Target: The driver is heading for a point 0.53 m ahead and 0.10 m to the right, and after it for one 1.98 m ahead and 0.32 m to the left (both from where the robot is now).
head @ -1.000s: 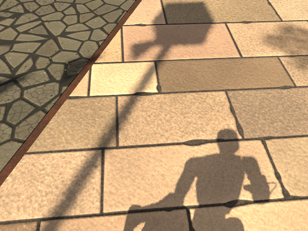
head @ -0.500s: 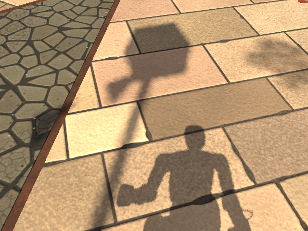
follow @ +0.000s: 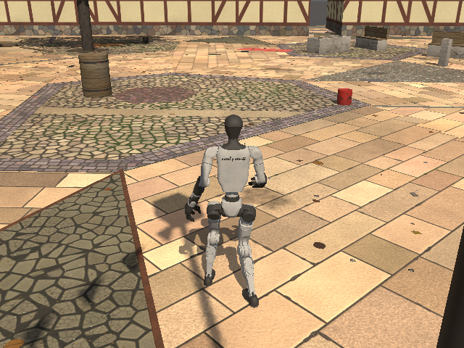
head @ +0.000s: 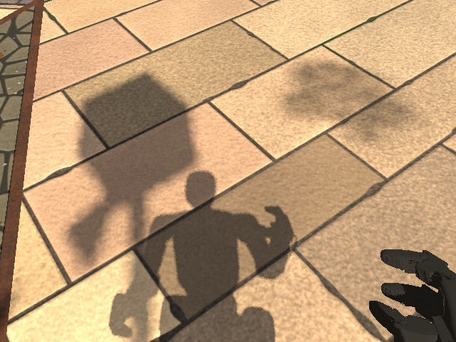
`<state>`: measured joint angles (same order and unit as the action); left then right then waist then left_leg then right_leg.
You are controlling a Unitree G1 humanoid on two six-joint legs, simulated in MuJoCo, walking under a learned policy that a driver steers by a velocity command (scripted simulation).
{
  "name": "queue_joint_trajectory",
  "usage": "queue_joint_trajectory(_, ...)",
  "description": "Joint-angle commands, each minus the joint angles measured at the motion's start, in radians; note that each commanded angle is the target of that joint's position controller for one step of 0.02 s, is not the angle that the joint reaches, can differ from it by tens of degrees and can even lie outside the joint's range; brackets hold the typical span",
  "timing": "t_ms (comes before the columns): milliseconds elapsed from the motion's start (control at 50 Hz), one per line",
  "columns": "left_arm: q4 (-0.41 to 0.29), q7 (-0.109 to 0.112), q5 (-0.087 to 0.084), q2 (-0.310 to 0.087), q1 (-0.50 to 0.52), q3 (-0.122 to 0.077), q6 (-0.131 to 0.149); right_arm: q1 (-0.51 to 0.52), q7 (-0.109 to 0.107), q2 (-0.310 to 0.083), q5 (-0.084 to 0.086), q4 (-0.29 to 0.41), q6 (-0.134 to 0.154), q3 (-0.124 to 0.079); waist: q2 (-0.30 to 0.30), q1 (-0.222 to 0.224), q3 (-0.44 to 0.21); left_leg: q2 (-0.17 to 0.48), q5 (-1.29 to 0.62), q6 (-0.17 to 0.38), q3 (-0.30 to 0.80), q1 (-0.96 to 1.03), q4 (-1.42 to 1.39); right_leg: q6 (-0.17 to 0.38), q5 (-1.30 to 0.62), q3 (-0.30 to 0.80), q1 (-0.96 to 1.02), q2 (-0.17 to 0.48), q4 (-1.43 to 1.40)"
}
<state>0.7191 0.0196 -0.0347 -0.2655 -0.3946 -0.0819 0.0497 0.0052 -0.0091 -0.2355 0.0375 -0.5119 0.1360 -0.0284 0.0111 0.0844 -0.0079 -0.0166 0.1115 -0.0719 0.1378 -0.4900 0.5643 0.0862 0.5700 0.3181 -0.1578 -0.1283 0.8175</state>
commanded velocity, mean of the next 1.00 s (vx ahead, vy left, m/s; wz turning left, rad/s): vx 0.64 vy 0.00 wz -0.26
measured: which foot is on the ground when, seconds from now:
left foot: down 0.00-0.46, up 0.48-0.88, down 0.90-1.00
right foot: up 0.00-0.44, down 0.46-0.92, up 0.94-1.00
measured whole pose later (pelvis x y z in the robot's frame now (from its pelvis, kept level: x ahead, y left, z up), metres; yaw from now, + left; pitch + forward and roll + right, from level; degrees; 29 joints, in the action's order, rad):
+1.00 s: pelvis +0.65 -0.14 +0.00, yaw -12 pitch +1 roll -1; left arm 0.70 0.02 0.01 -0.28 -0.06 -0.04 0.01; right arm -0.24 0.04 -0.31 -0.01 -0.65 0.04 -0.07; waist -0.01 -0.05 0.10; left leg -0.09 0.11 0.10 -0.02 -0.51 0.60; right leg -0.02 0.52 0.03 -0.38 -0.09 1.28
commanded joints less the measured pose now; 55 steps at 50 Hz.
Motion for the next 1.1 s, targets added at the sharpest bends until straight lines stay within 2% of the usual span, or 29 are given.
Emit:
queue_joint_trajectory(20,-0.17,-0.012,-0.058,0.039,-0.068,0.046,0.031,-0.44,0.019,-0.309,-0.05,-0.041,0.01,-0.108,-0.541,-0.138,-0.344,0.485,0.797,0.272,0.984,0.958,-0.315,0.001,-0.027,-0.109,-0.803,0.066,0.679)
queue_joint_trajectory(40,-0.133,-0.003,-0.056,-0.039,0.011,0.031,0.014,-0.346,0.016,-0.18,-0.046,-0.017,0.001,-0.088,-0.324,-0.17,-0.167,0.429,0.88,0.266,0.842,0.839,-0.323,-0.018,-0.162,-0.149,-0.866,0.136,0.755)
queue_joint_trajectory(80,-0.157,-0.015,0.009,-0.068,0.171,0.02,0.003,-0.337,0.008,-0.136,-0.045,-0.061,-0.02,-0.075,-0.047,-0.181,-0.026,0.323,0.431,0.21,0.434,0.613,-0.282,-0.021,-0.264,-0.201,-0.783,0.195,0.694)
queue_joint_trajectory(160,-0.207,-0.044,-0.013,-0.033,0.236,0.023,-0.026,-0.328,0.017,-0.066,-0.039,-0.166,-0.016,-0.05,-0.086,-0.127,0.051,0.251,0.118,0.173,0.11,0.462,-0.319,-0.017,-0.296,-0.208,-0.735,0.271,0.578)
queue_joint_trajectory(240,-0.237,-0.059,-0.004,-0.056,0.291,0.031,-0.028,-0.302,0.003,-0.138,-0.049,-0.204,-0.015,-0.059,-0.073,-0.1,0.118,0.255,-0.046,0.177,-0.08,0.412,-0.388,-0.049,-0.456,-0.231,-0.764,0.276,0.43)
queue_joint_trajectory(320,-0.269,-0.09,-0.002,-0.053,0.455,0.041,-0.009,-0.382,-0.008,-0.197,-0.05,-0.255,-0.018,-0.061,-0.019,-0.16,0.183,0.234,-0.224,0.121,-0.252,0.473,-0.434,-0.012,-0.613,-0.362,-0.689,0.237,0.126)
queue_joint_trajectory(360,-0.275,-0.103,-0.008,-0.068,0.476,0.033,-0.001,-0.396,-0.014,-0.252,-0.052,-0.266,-0.024,-0.067,-0.061,-0.139,0.153,0.222,-0.689,0.084,-0.332,0.488,-0.371,0.029,-0.601,-0.469,-0.501,0.154,0.005)
queue_joint_trajectory(400,-0.265,-0.103,-0.013,-0.123,0.397,0.005,-0.004,-0.418,-0.031,-0.315,-0.051,-0.27,-0.045,-0.079,-0.162,-0.056,0.068,0.249,-1.225,0.075,-0.354,0.57,-0.174,0.058,-0.491,-0.532,-0.352,0.061,-0.003)
queue_joint_trajectory(420,-0.226,-0.099,-0.019,-0.172,0.233,-0.024,-0.013,-0.38,-0.035,-0.338,-0.051,-0.254,-0.057,-0.086,-0.199,0.045,-0.017,0.269,-1.363,0.088,-0.35,0.541,0.023,0.086,-0.436,-0.525,-0.17,0.038,0.005)
queue_joint_trajectory(440,-0.151,-0.088,-0.005,-0.226,-0.027,-0.057,-0.021,-0.33,-0.033,-0.32,-0.039,-0.232,-0.054,-0.08,-0.16,0.167,-0.114,0.257,-1.3,0.098,-0.321,0.376,0.3,0.148,-0.531,-0.435,0.18,0.048,-0.129)
queue_joint_trajectory(460,-0.092,-0.063,0.003,-0.225,-0.116,-0.054,-0.028,-0.339,-0.025,-0.227,-0.033,-0.228,-0.037,-0.054,0.04,0.157,-0.102,0.113,-0.231,0.077,-0.295,0.097,0.685,0.186,-0.669,-0.223,0.459,0.167,-0.262)
queue_joint_trajectory(480,-0.142,-0.055,0.059,-0.285,-0.014,-0.035,-0.003,-0.54,-0.001,-0.088,-0.038,-0.179,-0.001,0.002,0.312,-0.051,-0.339,0.006,0.498,0.074,-0.122,-0.213,1.031,0.364,-0.857,0.302,0.758,0.448,-0.239)
queue_joint_trajectory(500,-0.138,-0.054,0.064,-0.201,-0.051,-0.033,-0.003,-0.448,0.007,-0.221,0.004,-0.206,0.021,-0.022,0.121,0.06,-0.467,0.029,0.4,0.092,0.004,-0.207,1.038,0.371,-0.701,0.389,0.668,0.493,-0.418)
queue_joint_trajectory(520,-0.126,-0.057,0.057,-0.2,0.007,-0.025,0.011,-0.35,-0.001,-0.23,0.035,-0.177,0.017,-0.028,0.012,0.023,-0.273,0.059,0.348,0.092,-0.023,-0.212,0.98,0.326,-0.732,0.277,0.463,0.48,-0.466)
queue_joint_trajectory(540,-0.123,-0.06,0.042,-0.171,0.111,-0.013,0.026,-0.305,-0.014,-0.211,0.029,-0.177,0.004,-0.026,-0.107,-0.036,-0.117,0.107,0.3,0.081,-0.042,-0.188,0.893,0.274,-0.814,0.138,0.24,0.448,-0.484)
queue_joint_trajectory(560,-0.12,-0.059,0.046,-0.127,0.174,0.002,0.039,-0.325,-0.017,-0.201,0.02,-0.204,-0.022,-0.029,-0.108,-0.079,-0.06,0.136,0.278,0.068,-0.037,-0.124,0.837,0.243,-0.878,0.015,0.09,0.423,-0.491)
queue_joint_trajectory(620,-0.078,-0.059,0.053,-0.086,0.232,0.013,0.065,-0.41,-0.012,-0.149,0.005,-0.256,-0.087,-0.033,-0.002,-0.144,0.01,0.151,0.2,0.037,-0.04,0.034,0.662,0.164,-0.993,-0.239,-0.157,0.342,-0.575)
queue_joint_trajectory(700,-0.057,-0.014,0.066,-0.089,0.296,0.015,0.061,-0.31,0.002,-0.105,-0.02,-0.216,-0.079,-0.026,0.049,-0.138,0.025,0.112,-0.118,0.01,-0.125,0.012,0.365,0.086,-1.046,-0.475,-0.157,0.232,-0.588)
queue_joint_trajectory(760,-0.035,0.019,0.05,-0.119,0.243,0.009,0.033,-0.202,0.039,-0.092,-0.027,-0.177,-0.072,-0.021,0.036,-0.063,-0.008,0.087,-0.313,0.018,-0.173,-0.02,0.138,0.058,-0.992,-0.501,0.003,0.258,-0.54)
queue_joint_trajectory(800,-0.024,0.029,0.044,-0.138,0.234,0.002,0.006,-0.191,0.068,-0.11,-0.026,-0.152,-0.077,-0.029,0.048,-0.056,-0.017,0.086,-0.273,0.039,-0.186,-0.049,0.085,0.057,-0.995,-0.494,0.096,0.31,-0.488)
queue_joint_trajectory(880,-0.053,0.048,0.023,-0.158,0.3,-0.011,-0.043,-0.356,0.087,-0.195,-0.032,-0.152,-0.091,-0.072,0.067,-0.149,-0.067,-0.006,-0.03,0.127,-0.247,0.075,0.07,0.022,-1.239,-0.501,0.132,0.341,-0.179)
queue_joint_trajectory(900,-0.065,0.046,0.018,-0.146,0.324,-0.006,-0.048,-0.496,0.073,-0.228,-0.034,-0.178,-0.087,-0.093,0.015,-0.227,-0.122,-0.032,-0.11,0.173,-0.212,0.259,-0.03,-0.015,-1.137,-0.504,0.049,0.294,0.044)
queue_joint_trajectory(920,-0.08,0.03,0.045,-0.081,0.268,0.013,-0.041,-0.478,0.047,-0.308,-0.034,-0.162,-0.082,-0.111,-0.222,-0.174,-0.119,0.097,-0.618,0.246,0.016,0.413,-0.039,-0.085,-0.473,-0.5,-0.16,0.156,0.315)
queue_joint_trajectory(940,-0.1,0.005,0.066,-0.028,0.136,0.031,-0.036,-0.408,0.039,-0.366,-0.072,-0.101,-0.073,-0.113,-0.381,-0.062,-0.253,0.319,-0.681,0.51,0.558,0.662,-0.11,-0.157,0.122,-0.342,-0.506,-0.07,0.668)
queue_joint_trajectory(960,-0.083,-0.015,0.048,-0.131,0.147,0.021,-0.022,-0.347,0.043,-0.322,-0.072,-0.05,-0.078,-0.109,-0.202,-0.118,-0.386,0.339,-0.367,0.506,0.645,0.694,-0.21,-0.132,0.053,-0.143,-0.523,-0.01,0.725)
queue_joint_trajectory(980,-0.103,-0.02,0.03,-0.16,0.247,0.013,-0.019,-0.293,0.038,-0.275,-0.051,-0.03,-0.084,-0.099,-0.096,-0.124,-0.282,0.3,-0.178,0.45,0.553,0.588,-0.238,-0.109,-0.026,-0.143,-0.535,0.026,0.668)
queue_joint_trajectory(1000,-0.107,-0.013,0.042,-0.141,0.293,0.014,-0.025,-0.256,0.029,-0.231,-0.023,-0.024,-0.097,-0.088,0.028,-0.096,-0.173,0.253,-0.051,0.389,0.473,0.46,-0.259,-0.107,-0.085,-0.151,-0.543,0.063,0.58)
queue_joint_trajectory(1040,-0.112,-0.007,0.047,-0.127,0.324,0.013,-0.041,-0.209,0.007,-0.197,-0.015,-0.002,-0.119,-0.079,-0.001,-0.063,-0.102,0.166,0.004,0.327,0.367,0.29,-0.278,-0.107,-0.141,-0.156,-0.455,0.094,0.384)
queue_joint_trajectory(1100,-0.08,-0.003,0.041,-0.079,0.321,0.02,-0.041,-0.216,-0.014,-0.226,-0.029,0.009,-0.145,-0.096,-0.05,-0.071,-0.105,0.104,-0.141,0.294,0.304,0.261,-0.249,-0.145,-0.167,-0.19,-0.385,0.055,0.143)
